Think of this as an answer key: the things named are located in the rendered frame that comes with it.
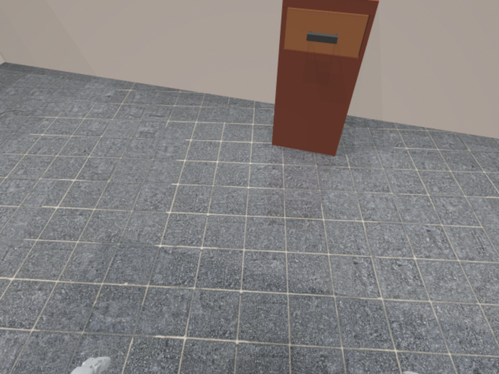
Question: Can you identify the handle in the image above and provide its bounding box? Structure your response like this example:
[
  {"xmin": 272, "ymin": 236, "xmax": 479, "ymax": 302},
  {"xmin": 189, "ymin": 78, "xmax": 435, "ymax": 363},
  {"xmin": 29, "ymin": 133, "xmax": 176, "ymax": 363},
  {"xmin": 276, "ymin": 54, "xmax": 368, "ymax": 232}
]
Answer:
[{"xmin": 306, "ymin": 31, "xmax": 338, "ymax": 44}]

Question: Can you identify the robot left hand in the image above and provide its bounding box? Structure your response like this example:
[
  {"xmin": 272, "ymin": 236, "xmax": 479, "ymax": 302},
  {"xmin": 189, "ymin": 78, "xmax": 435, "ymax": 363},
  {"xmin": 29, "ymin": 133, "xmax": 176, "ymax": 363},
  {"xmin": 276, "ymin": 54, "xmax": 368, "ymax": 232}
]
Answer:
[{"xmin": 70, "ymin": 356, "xmax": 111, "ymax": 374}]

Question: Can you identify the drawer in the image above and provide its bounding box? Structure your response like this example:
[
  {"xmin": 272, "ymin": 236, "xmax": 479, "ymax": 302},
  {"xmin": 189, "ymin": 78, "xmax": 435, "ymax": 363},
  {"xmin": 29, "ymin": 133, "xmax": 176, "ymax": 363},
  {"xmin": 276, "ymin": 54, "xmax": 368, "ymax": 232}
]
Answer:
[{"xmin": 284, "ymin": 7, "xmax": 369, "ymax": 58}]

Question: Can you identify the cabinet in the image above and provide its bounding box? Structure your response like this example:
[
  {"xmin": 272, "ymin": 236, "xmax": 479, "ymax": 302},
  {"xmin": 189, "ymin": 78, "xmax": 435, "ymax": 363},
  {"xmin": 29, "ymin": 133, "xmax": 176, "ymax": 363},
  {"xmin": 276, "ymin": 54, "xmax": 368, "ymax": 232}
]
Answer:
[{"xmin": 272, "ymin": 0, "xmax": 379, "ymax": 156}]

